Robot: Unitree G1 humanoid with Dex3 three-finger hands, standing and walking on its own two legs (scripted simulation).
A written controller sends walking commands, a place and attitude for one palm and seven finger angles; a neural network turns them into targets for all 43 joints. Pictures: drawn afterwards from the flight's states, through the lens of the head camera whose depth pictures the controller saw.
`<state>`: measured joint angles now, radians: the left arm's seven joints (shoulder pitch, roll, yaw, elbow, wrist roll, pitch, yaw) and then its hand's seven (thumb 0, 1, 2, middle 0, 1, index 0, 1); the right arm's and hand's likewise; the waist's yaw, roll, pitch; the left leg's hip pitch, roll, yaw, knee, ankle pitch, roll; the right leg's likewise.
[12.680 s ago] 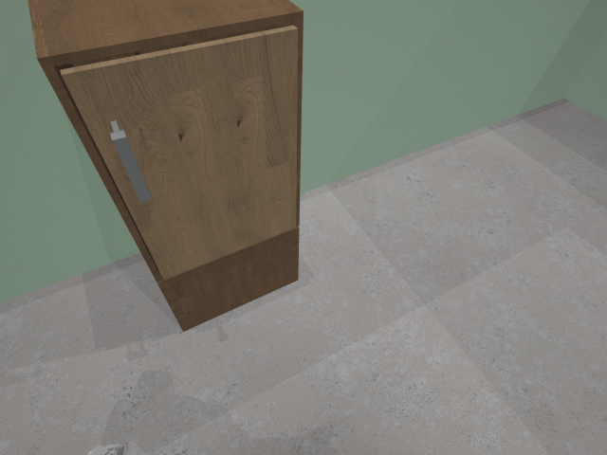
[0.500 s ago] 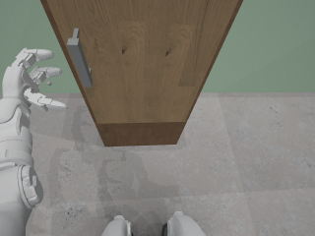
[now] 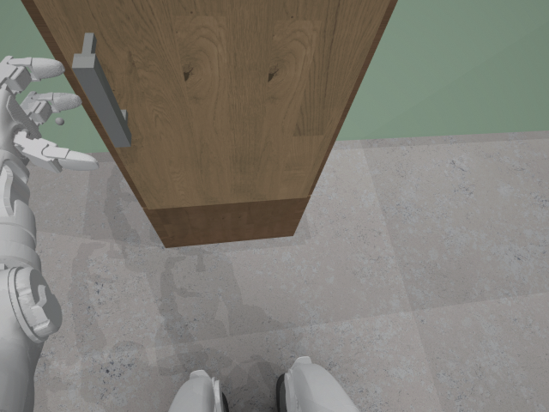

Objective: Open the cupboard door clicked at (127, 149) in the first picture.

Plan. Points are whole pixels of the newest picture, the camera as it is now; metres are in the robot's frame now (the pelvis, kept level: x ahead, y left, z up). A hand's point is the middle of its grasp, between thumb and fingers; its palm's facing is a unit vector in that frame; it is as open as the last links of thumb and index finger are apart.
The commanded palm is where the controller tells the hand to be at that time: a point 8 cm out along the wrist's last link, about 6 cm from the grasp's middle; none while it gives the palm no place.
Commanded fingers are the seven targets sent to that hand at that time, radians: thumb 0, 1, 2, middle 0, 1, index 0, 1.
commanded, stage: move the hooked fingers beside the handle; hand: left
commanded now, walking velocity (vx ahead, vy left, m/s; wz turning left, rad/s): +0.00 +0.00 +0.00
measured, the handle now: (107, 95) +0.55 +0.19 +0.07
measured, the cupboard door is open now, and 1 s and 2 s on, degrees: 0 0 0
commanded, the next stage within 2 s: slide the fingers in behind the handle in 0.56 s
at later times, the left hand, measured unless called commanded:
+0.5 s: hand (63, 127) +0.49 +0.24 +0.08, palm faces +0.06 -1.00 -0.02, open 14.0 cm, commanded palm +0.47 +0.28 +0.08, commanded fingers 0.00 -0.50 0.30 -0.30 -1.20 -0.30 -1.20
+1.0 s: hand (78, 125) +0.49 +0.22 +0.07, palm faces +0.04 -1.00 -0.01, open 14.0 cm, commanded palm +0.47 +0.26 +0.07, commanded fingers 0.00 -0.50 0.30 -0.30 -1.20 -0.30 -1.20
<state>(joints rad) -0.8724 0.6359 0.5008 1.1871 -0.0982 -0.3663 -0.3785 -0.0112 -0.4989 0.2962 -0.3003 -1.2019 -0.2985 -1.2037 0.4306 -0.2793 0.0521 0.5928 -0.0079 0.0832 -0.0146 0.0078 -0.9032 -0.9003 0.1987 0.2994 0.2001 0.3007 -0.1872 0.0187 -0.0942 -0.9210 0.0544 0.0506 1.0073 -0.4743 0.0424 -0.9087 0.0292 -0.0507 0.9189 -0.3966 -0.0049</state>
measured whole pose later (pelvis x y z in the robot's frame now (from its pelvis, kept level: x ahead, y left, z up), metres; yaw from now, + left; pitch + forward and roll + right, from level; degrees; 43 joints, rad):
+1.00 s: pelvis +0.00 -0.01 +0.00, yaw +1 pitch +21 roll -3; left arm -0.84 0.55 0.45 1.14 -0.10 -0.39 -0.31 -0.01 -0.50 0.30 -0.30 -1.20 -0.30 -1.20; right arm 0.41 -0.27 0.04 0.60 0.00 0.08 -0.01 0.01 -0.90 -0.90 0.20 0.30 0.20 0.30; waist -0.18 0.02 -0.10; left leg -0.90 0.05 0.04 1.01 -0.48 0.03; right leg -0.89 0.03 -0.06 0.92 -0.40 -0.01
